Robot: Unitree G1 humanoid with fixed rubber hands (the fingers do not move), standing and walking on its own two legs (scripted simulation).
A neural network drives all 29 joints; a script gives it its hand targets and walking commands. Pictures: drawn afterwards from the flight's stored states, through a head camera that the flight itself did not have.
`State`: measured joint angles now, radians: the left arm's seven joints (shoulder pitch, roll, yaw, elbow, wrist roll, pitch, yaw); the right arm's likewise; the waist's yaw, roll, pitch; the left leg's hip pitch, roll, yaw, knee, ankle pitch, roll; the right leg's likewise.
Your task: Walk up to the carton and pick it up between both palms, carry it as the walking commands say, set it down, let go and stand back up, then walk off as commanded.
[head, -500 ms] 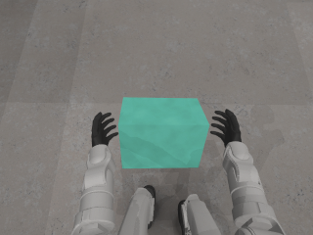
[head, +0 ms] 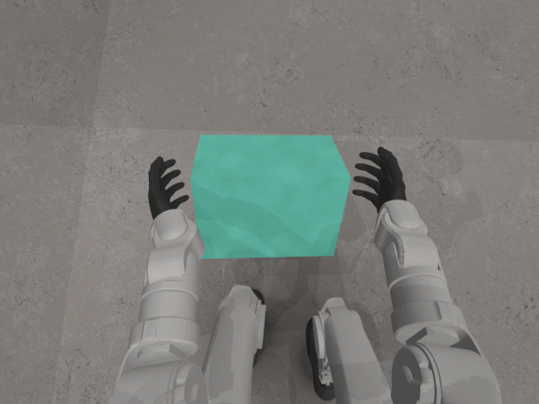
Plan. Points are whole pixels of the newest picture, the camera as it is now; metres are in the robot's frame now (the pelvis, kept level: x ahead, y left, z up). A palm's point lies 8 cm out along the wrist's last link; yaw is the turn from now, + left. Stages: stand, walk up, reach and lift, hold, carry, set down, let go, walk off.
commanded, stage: set down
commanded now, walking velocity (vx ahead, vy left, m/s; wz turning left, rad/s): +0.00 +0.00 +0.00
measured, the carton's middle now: (267, 195) +0.46 +0.06 -0.27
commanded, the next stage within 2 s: none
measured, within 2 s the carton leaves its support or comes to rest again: neither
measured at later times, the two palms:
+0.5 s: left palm (182, 207) +0.41 +0.21 -0.19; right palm (375, 199) +0.44 -0.13 -0.18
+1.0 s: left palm (192, 203) +0.43 +0.21 -0.27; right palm (354, 218) +0.42 -0.12 -0.28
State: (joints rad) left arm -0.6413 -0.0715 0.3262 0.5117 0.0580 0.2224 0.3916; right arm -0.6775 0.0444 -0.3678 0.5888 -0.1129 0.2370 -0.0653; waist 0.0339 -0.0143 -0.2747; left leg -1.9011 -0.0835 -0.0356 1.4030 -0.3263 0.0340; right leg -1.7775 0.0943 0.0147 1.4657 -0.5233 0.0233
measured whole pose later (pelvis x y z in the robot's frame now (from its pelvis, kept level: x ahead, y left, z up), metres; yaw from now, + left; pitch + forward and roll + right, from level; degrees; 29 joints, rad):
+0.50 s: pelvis -0.03 -0.01 -0.08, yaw -1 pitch +48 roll -6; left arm -0.91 0.03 0.42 0.70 0.10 0.25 0.30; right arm -0.90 -0.03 -0.37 0.71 -0.12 0.22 -0.08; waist 0.03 -0.01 -0.21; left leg -2.17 -0.09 -0.04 1.66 -0.33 0.03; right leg -2.04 0.11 -0.02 1.75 -0.55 0.02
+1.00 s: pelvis -0.07 -0.01 -0.14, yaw +1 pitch +27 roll -4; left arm -1.22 0.17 0.28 0.60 -0.06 0.24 0.49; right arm -1.08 -0.04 -0.35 0.50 -0.02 0.23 -0.13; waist 0.04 -0.01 0.47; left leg -2.06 -0.09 -0.02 1.92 -0.33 0.03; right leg -1.92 0.11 -0.04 2.03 -0.58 0.03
